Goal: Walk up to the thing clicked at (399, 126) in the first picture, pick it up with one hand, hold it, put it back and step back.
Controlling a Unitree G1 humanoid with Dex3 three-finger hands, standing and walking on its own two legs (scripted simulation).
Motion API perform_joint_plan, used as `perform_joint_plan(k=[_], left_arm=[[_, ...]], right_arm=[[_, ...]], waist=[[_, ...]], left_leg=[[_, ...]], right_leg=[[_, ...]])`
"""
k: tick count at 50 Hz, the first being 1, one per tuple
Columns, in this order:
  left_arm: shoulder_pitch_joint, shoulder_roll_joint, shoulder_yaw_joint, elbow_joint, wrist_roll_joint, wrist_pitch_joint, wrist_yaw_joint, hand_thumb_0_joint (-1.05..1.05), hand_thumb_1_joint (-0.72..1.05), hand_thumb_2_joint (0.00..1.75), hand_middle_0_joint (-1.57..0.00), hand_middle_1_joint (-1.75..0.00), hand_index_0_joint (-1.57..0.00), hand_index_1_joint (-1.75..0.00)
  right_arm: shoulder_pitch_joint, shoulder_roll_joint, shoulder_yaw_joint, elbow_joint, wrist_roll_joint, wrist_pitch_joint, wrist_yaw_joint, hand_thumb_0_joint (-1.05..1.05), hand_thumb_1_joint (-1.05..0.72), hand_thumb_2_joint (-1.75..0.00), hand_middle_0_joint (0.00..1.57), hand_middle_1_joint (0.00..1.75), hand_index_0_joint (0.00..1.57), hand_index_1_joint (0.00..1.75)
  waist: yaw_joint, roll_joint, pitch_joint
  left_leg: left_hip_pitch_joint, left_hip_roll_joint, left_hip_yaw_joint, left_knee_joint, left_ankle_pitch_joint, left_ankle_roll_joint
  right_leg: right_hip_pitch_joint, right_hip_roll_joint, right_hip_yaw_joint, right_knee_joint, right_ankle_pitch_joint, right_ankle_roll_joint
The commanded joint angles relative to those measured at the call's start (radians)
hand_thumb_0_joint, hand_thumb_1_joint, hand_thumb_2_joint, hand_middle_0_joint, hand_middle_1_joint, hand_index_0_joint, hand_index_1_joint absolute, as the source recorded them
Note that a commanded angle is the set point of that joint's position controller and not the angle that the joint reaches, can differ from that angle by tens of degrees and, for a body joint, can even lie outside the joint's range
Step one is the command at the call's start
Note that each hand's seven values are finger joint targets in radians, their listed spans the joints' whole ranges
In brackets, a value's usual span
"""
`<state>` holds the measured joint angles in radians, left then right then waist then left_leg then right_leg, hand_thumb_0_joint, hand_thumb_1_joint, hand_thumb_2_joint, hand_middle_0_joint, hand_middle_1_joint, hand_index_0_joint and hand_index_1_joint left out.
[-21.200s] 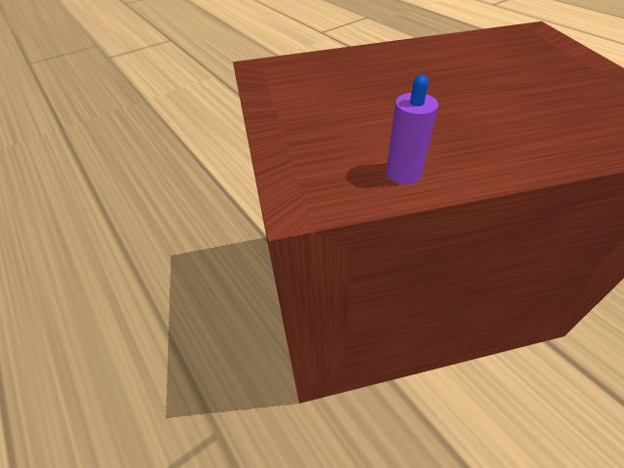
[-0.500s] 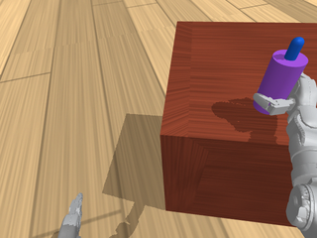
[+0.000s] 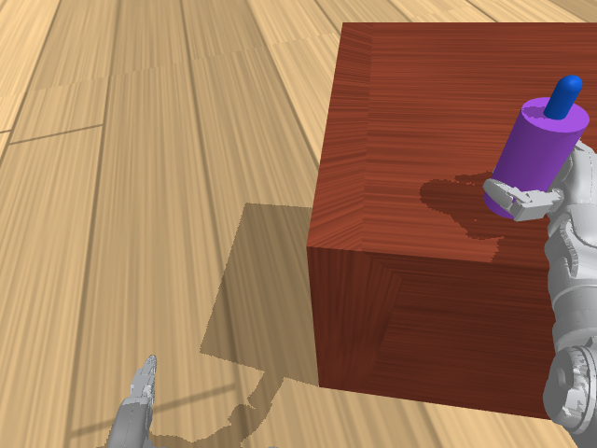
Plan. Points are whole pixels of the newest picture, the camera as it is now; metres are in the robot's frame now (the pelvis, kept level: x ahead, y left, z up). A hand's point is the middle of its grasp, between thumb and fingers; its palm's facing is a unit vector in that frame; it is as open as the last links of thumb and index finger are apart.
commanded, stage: lower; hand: right
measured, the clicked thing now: (536, 149) +0.46 -0.22 +0.16
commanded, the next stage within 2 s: loosen in 0.24 s
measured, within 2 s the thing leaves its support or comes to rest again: rests again in 0.06 s
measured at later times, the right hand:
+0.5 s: hand (520, 184) +0.45 -0.23 +0.10, palm faces +0.21 +0.98 +0.01, open 9.6 cm
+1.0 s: hand (520, 184) +0.45 -0.23 +0.10, palm faces +0.21 +0.98 +0.01, open 11.9 cm
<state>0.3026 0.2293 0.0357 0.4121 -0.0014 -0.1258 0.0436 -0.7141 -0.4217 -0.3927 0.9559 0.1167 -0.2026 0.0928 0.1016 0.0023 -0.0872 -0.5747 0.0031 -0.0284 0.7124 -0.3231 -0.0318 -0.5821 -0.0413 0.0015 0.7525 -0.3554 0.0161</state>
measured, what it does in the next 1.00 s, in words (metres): stands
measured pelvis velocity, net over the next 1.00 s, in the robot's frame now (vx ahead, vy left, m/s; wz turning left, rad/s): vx -0.01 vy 0.00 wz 0.00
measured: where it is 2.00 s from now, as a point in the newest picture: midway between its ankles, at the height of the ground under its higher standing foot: outside the picture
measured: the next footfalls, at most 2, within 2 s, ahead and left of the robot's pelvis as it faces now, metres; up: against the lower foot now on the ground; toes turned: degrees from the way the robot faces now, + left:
none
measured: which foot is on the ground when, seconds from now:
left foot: down 0.00-1.00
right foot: down 0.00-1.00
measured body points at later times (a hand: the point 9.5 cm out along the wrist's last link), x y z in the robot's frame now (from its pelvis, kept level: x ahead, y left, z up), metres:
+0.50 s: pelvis +0.01 +0.00 +0.00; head +0.06 -0.01 +0.44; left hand +0.16 +0.26 -0.06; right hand +0.44 -0.28 +0.10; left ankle +0.01 +0.14 -0.71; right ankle +0.01 -0.13 -0.71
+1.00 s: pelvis -0.01 +0.00 -0.01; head +0.05 -0.01 +0.44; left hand +0.14 +0.27 -0.06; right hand +0.43 -0.28 +0.10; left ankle +0.01 +0.14 -0.71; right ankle +0.01 -0.13 -0.71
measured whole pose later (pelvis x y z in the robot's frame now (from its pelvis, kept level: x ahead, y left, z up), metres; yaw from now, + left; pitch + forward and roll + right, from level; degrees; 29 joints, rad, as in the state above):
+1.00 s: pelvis -0.01 +0.00 -0.01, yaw +0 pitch +11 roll +1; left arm 0.33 0.24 0.04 0.34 0.00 -0.10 0.04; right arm -0.72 -0.43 -0.41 0.97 0.11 -0.22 0.10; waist 0.11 0.00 -0.09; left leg -0.63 0.00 -0.03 0.77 -0.34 -0.03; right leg -0.63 -0.04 0.00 0.81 -0.37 0.02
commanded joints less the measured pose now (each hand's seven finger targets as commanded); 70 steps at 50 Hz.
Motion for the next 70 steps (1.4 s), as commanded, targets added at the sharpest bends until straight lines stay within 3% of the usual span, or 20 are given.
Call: perform_joint_plan(k=[1,4,6,9,12,14,18,20,23,25,30,40,42,45,55,57,60,65,69,70], left_arm=[[0.025,0.138,0.068,-0.141,-0.002,-0.049,0.010,0.00,-0.54,0.04,-0.04,-0.04,-0.05,-0.04],[-0.019,0.165,0.091,-0.198,-0.004,-0.053,0.013,0.00,-0.55,0.05,-0.04,-0.04,-0.04,-0.04],[-0.007,0.117,0.047,-0.180,-0.004,-0.049,0.006,0.00,-0.55,0.05,-0.05,-0.04,-0.04,-0.05],[-0.030,0.155,0.076,-0.222,-0.004,-0.049,0.013,0.00,-0.56,0.05,-0.05,-0.04,-0.04,-0.05],[0.033,0.123,0.056,-0.164,-0.005,-0.036,0.007,0.00,-0.55,0.05,-0.05,-0.04,-0.04,-0.05],[-0.043,0.185,0.107,-0.248,-0.008,-0.042,0.016,0.00,-0.56,0.05,-0.05,-0.04,-0.04,-0.05],[0.027,0.154,0.090,-0.186,-0.007,-0.033,0.008,0.00,-0.55,0.05,-0.05,-0.05,-0.05,-0.05],[-0.025,0.165,0.091,-0.239,-0.008,-0.034,0.012,0.00,-0.52,0.03,-0.05,-0.05,-0.06,-0.04],[0.048,0.145,0.086,-0.177,-0.006,-0.026,0.007,0.00,-0.51,0.02,-0.05,-0.05,-0.06,-0.03],[0.002,0.153,0.086,-0.227,-0.011,-0.029,0.008,0.00,-0.51,0.02,-0.05,-0.05,-0.06,-0.03],[0.032,0.148,0.088,-0.204,-0.007,-0.023,0.005,0.00,-0.52,0.03,-0.05,-0.06,-0.06,-0.04],[0.015,0.137,0.067,-0.223,-0.005,-0.028,0.007,0.00,-0.54,0.05,-0.05,-0.05,-0.05,-0.05],[-0.026,0.160,0.082,-0.261,-0.007,-0.030,0.013,0.00,-0.54,0.05,-0.05,-0.05,-0.05,-0.05],[0.019,0.156,0.083,-0.220,-0.003,-0.029,0.010,0.00,-0.55,0.05,-0.05,-0.05,-0.05,-0.05],[0.019,0.139,0.062,-0.231,-0.002,-0.040,0.012,0.00,-0.51,0.02,-0.05,-0.06,-0.07,-0.04],[-0.009,0.175,0.089,-0.278,-0.003,-0.041,0.018,0.00,-0.51,0.02,-0.05,-0.06,-0.07,-0.04],[0.022,0.199,0.114,-0.265,-0.005,-0.030,0.024,0.00,-0.51,0.02,-0.05,-0.06,-0.07,-0.04],[0.013,0.109,0.014,-0.223,-0.019,-0.021,0.023,0.00,-0.52,0.03,-0.05,-0.05,-0.06,-0.04],[0.005,0.145,0.040,-0.188,-0.026,-0.020,0.030,0.00,-0.53,0.03,-0.05,-0.05,-0.06,-0.04],[0.004,0.143,0.036,-0.182,-0.029,-0.024,0.030,0.00,-0.53,0.03,-0.05,-0.05,-0.05,-0.04]], right_arm=[[-0.442,-0.243,-0.027,-0.244,0.015,-0.079,0.001,0.00,-0.15,-1.30,1.30,1.44,1.34,1.44],[-0.452,-0.250,-0.039,-0.307,0.022,-0.086,0.001,0.00,-0.13,-1.31,1.30,1.45,1.34,1.45],[-0.396,-0.184,0.002,-0.241,0.023,-0.086,0.007,0.00,-0.13,-1.30,1.29,1.44,1.34,1.44],[-0.477,-0.275,-0.051,-0.358,0.025,-0.101,-0.002,0.00,-0.13,-1.30,1.29,1.44,1.33,1.44],[-0.332,-0.187,-0.017,-0.216,0.024,-0.079,0.001,0.00,-0.15,-1.32,1.31,1.46,1.35,1.46],[-0.403,-0.254,-0.050,-0.347,0.027,-0.094,-0.003,0.00,-0.14,-1.32,1.31,1.46,1.35,1.46],[-0.317,-0.173,-0.019,-0.256,0.029,-0.077,0.000,0.00,-0.10,-1.31,1.32,1.45,1.37,1.45],[-0.413,-0.256,-0.051,-0.351,0.022,-0.088,-0.003,0.00,-0.08,-1.15,1.25,1.29,1.28,1.29],[-0.344,-0.177,-0.017,-0.251,0.025,-0.079,0.007,0.00,0.02,-0.91,1.20,1.12,1.22,1.12],[-0.421,-0.238,-0.043,-0.357,0.027,-0.091,0.005,0.00,0.04,-0.82,1.17,1.06,1.19,1.06],[-0.409,-0.226,-0.038,-0.292,0.019,-0.082,0.009,0.00,0.21,-0.60,1.11,0.88,1.12,0.88],[-0.409,-0.226,-0.035,-0.218,0.014,-0.082,0.009,0.00,0.35,-0.41,0.84,0.65,0.84,0.65],[-0.474,-0.282,-0.058,-0.293,0.012,-0.091,0.005,0.00,0.35,-0.36,0.75,0.57,0.76,0.57],[-0.415,-0.234,-0.037,-0.193,0.015,-0.085,0.010,0.00,0.38,-0.30,0.68,0.51,0.68,0.51],[-0.443,-0.227,-0.022,-0.219,0.012,-0.091,0.002,0.00,0.45,-0.19,0.34,0.27,0.35,0.27],[-0.528,-0.307,-0.052,-0.327,0.011,-0.099,-0.009,0.00,0.44,-0.20,0.31,0.27,0.32,0.27],[-0.563,-0.361,-0.067,-0.413,0.008,-0.085,-0.019,0.00,0.41,-0.22,0.27,0.26,0.27,0.26],[-0.539,-0.389,-0.084,-0.389,0.014,-0.030,-0.022,0.00,0.45,-0.12,0.19,0.16,0.18,0.16],[-0.610,-0.461,-0.095,-0.423,0.010,0.051,0.013,0.00,0.50,-0.06,0.12,0.09,0.11,0.09],[-0.490,-0.384,-0.056,-0.221,0.010,0.096,0.033,0.00,0.52,-0.06,0.11,0.09,0.10,0.09]], waist=[[0.000,-0.086,-0.389],[0.000,-0.087,-0.430],[-0.002,-0.073,-0.375],[-0.016,-0.114,-0.475],[-0.010,-0.082,-0.352],[-0.015,-0.077,-0.470],[-0.003,-0.063,-0.376],[-0.012,-0.060,-0.428],[-0.002,-0.060,-0.353],[-0.016,-0.074,-0.430],[0.000,-0.092,-0.394],[-0.001,-0.049,-0.364],[-0.012,-0.061,-0.423],[0.003,-0.063,-0.332],[-0.001,-0.089,-0.375],[-0.016,-0.119,-0.469],[-0.021,-0.161,-0.502],[-0.061,-0.147,-0.424],[-0.059,-0.170,-0.439],[-0.031,-0.108,-0.324]], left_leg=[[0.129,-0.021,0.038,-0.052,0.305,0.022],[0.131,-0.023,0.043,-0.044,0.304,0.024],[0.117,-0.023,0.045,-0.045,0.276,0.025],[0.147,-0.023,0.043,-0.032,0.321,0.026],[0.119,-0.023,0.045,-0.034,0.303,0.026],[0.154,-0.024,0.046,-0.031,0.326,0.025],[0.113,-0.026,0.052,-0.028,0.328,0.026],[0.142,-0.024,0.049,-0.022,0.339,0.025],[0.114,-0.023,0.050,-0.023,0.322,0.026],[0.132,-0.023,0.047,-0.017,0.339,0.025],[0.101,-0.021,0.043,-0.020,0.314,0.027],[0.109,-0.018,0.040,-0.030,0.244,0.023],[0.126,-0.016,0.032,-0.029,0.228,0.023],[0.065,-0.021,0.041,-0.036,0.170,0.027],[0.071,-0.023,0.039,-0.024,0.185,0.029],[0.124,-0.020,0.041,-0.019,0.231,0.030],[0.161,-0.021,0.047,-0.025,0.277,0.031],[0.208,-0.022,0.057,-0.053,0.281,0.032],[0.232,-0.014,0.045,-0.071,0.327,0.030],[0.188,-0.021,0.057,-0.082,0.304,0.030]], right_leg=[[0.235,0.021,-0.014,-0.060,0.296,-0.022],[0.251,0.016,-0.006,-0.062,0.306,-0.021],[0.215,0.016,-0.008,-0.060,0.278,-0.019],[0.269,0.015,-0.006,-0.046,0.344,-0.015],[0.203,0.021,-0.008,-0.052,0.317,-0.018],[0.261,0.014,-0.005,-0.048,0.352,-0.018],[0.235,0.012,-0.002,-0.042,0.388,-0.014],[0.238,0.012,-0.003,-0.042,0.375,-0.018],[0.218,0.014,-0.003,-0.042,0.357,-0.017],[0.262,0.012,-0.002,-0.038,0.392,-0.016],[0.239,0.015,-0.007,-0.037,0.352,-0.016],[0.170,0.022,-0.008,-0.043,0.231,-0.026],[0.189,0.021,-0.010,-0.044,0.211,-0.026],[0.153,0.018,-0.005,-0.057,0.153,-0.023],[0.175,0.019,-0.006,-0.050,0.170,-0.019],[0.218,0.019,-0.005,-0.046,0.228,-0.015],[0.269,0.022,-0.007,-0.057,0.283,-0.011],[0.258,0.021,-0.006,-0.091,0.308,-0.006],[0.291,0.024,-0.016,-0.102,0.350,-0.009],[0.260,0.018,-0.011,-0.107,0.341,-0.011]])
